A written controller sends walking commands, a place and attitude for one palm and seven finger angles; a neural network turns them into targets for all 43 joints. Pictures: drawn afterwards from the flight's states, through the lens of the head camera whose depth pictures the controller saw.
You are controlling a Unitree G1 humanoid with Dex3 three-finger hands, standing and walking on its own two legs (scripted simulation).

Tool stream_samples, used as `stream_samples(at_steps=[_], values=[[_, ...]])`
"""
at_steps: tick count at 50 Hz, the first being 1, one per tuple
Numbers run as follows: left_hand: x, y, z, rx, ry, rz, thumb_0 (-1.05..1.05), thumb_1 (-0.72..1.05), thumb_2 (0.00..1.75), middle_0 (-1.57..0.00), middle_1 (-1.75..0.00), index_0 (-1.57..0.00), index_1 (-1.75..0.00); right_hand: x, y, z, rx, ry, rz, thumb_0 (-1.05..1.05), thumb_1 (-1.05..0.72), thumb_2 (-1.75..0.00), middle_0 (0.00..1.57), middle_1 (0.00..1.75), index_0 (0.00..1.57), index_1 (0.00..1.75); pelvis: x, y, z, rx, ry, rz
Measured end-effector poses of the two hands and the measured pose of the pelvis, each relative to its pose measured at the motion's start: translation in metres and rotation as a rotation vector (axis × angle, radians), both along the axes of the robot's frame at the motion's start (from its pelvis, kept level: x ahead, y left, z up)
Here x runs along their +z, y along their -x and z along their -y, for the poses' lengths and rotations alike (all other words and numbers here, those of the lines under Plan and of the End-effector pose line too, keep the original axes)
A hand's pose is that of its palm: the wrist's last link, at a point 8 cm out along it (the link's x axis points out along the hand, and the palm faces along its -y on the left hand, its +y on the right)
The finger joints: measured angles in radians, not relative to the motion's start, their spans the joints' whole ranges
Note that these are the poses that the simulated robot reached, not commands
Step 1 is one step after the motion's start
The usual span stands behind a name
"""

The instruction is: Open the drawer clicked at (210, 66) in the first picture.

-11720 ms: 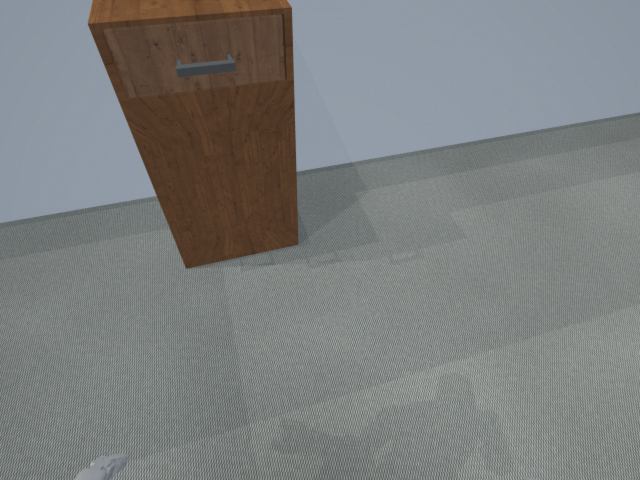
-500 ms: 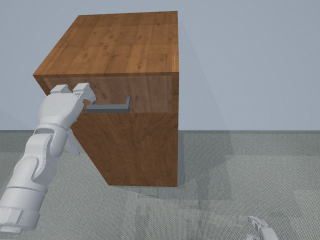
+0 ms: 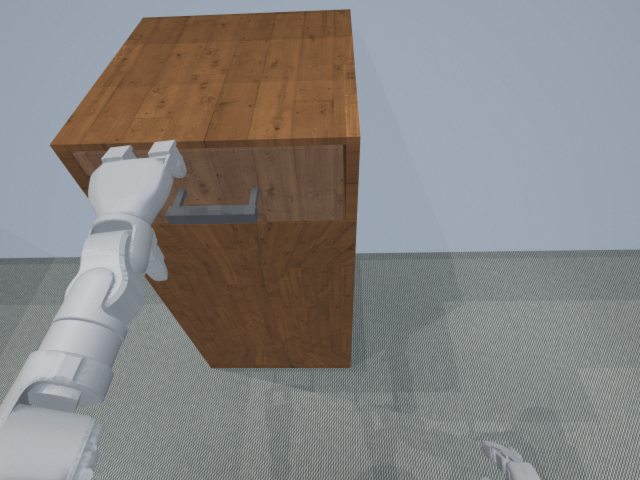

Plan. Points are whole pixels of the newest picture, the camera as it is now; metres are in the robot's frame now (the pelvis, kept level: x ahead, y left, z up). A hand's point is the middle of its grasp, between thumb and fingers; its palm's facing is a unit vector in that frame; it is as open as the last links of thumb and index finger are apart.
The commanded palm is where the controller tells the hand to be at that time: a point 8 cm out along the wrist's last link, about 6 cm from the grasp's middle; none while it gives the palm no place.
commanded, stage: move the hooked fingers above the handle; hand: left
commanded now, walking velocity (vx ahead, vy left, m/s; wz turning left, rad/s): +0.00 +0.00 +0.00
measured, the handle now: (215, 204) +0.50 +0.21 +0.04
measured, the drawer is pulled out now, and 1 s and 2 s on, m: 0.00 0.00 0.00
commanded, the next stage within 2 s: none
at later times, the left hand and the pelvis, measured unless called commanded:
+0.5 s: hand (157, 206) +0.43 +0.26 +0.10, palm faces -0.02 +0.05 -1.00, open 13.8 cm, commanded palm +0.41 +0.23 +0.15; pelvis -0.01 -0.01 +0.00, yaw -2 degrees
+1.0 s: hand (184, 195) +0.45 +0.22 +0.10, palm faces +0.02 -0.01 -1.00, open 13.7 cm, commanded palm +0.41 +0.25 +0.15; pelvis +0.00 -0.01 +0.00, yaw -3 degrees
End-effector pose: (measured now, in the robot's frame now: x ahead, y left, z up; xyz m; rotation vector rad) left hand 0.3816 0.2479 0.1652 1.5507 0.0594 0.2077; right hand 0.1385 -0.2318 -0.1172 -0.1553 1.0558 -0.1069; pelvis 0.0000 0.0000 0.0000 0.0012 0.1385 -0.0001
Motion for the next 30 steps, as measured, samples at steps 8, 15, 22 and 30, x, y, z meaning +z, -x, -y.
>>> stream_samples(at_steps=[8,15,22,30], values=[[-0.024,-0.001,0.018,-0.085,0.035,-0.203,0.00,-0.48,0.30,-0.32,-1.20,-0.31,-1.20,-0.003,0.031,0.018,-0.039,0.050,-0.071,0.01,-0.91,-0.90,0.20,0.30,0.20,0.30,0.000,0.000,0.001,0.020,0.003,0.002],[-0.022,-0.014,0.069,-0.319,0.054,-0.063,0.00,-0.49,0.30,-0.33,-1.20,-0.32,-1.20,-0.004,0.049,0.033,-0.088,0.089,-0.070,0.01,-0.91,-0.90,0.20,0.30,0.20,0.30,-0.005,0.008,0.004,0.000,0.000,-0.013],[-0.008,-0.036,0.024,-0.018,-0.041,0.012,0.00,-0.48,0.30,-0.32,-1.20,-0.32,-1.20,-0.013,0.074,0.037,-0.129,0.057,-0.119,0.01,-0.91,-0.90,0.20,0.30,0.20,0.30,-0.005,0.013,0.011,-0.030,-0.005,-0.050],[-0.032,-0.023,-0.001,0.028,0.020,-0.290,0.00,-0.48,0.30,-0.32,-1.20,-0.31,-1.20,-0.008,0.087,0.047,-0.138,0.094,-0.171,0.01,-0.91,-0.90,0.20,0.30,0.20,0.30,0.000,0.004,0.016,-0.001,0.000,-0.029]])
